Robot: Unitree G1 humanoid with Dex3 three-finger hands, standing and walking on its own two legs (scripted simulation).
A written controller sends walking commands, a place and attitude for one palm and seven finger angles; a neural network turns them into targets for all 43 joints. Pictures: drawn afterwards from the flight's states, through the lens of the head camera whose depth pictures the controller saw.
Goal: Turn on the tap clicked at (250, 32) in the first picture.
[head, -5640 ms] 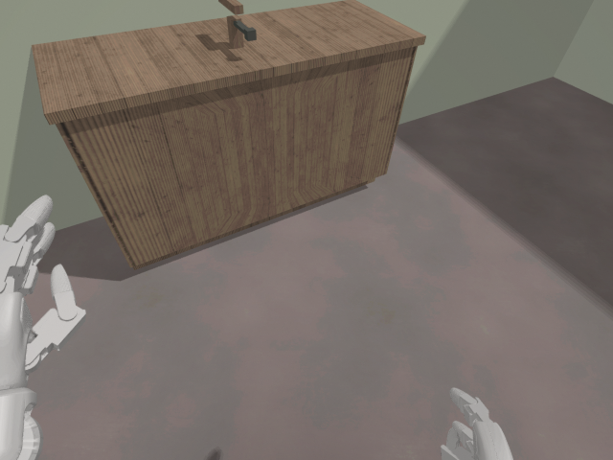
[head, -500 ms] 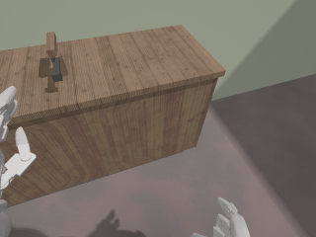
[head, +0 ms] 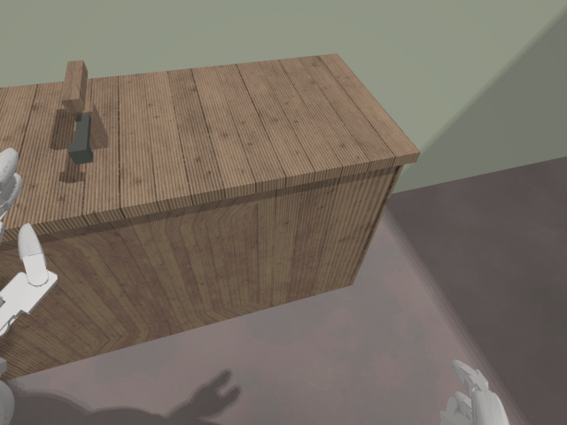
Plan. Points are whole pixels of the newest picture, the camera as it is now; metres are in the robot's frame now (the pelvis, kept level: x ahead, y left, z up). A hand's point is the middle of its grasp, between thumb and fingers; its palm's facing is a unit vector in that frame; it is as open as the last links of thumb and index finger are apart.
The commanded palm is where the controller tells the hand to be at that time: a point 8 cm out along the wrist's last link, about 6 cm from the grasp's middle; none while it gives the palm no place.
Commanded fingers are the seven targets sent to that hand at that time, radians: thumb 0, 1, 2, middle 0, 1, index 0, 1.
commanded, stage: take the last steps up to it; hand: left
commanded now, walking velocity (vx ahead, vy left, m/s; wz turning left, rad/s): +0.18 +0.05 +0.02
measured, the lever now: (81, 152) +0.50 +0.39 +0.07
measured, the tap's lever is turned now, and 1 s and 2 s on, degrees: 0 0 0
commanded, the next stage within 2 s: come to a stop and stand still in 0.40 s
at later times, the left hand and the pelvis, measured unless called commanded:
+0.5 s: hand (114, 229) +0.27 +0.21 +0.18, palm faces +0.42 -0.81 -0.41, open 7.4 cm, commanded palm +0.21 +0.25 +0.19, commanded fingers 0.00 0.90 0.90 -0.20 -0.30 -0.20 -0.30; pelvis +0.06 -0.03 +0.01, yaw +2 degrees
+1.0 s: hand (116, 237) +0.26 +0.20 +0.18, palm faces +0.38 -0.82 -0.42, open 7.4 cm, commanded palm +0.21 +0.25 +0.19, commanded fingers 0.00 0.90 0.90 -0.20 -0.30 -0.20 -0.30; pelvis +0.05 -0.03 +0.01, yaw +0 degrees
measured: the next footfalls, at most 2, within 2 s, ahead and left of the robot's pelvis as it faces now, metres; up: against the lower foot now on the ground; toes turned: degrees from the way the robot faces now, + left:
right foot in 0.32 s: +0.11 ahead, -0.12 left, +0.00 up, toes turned -8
left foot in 0.66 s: +0.09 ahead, +0.09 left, +0.00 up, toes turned +3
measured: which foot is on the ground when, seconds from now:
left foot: down 0.00-0.34, up 0.36-0.64, down 0.66-1.00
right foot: down 0.00-0.00, up 0.02-0.30, down 0.32-0.68, up 0.70-0.90, down 0.92-1.00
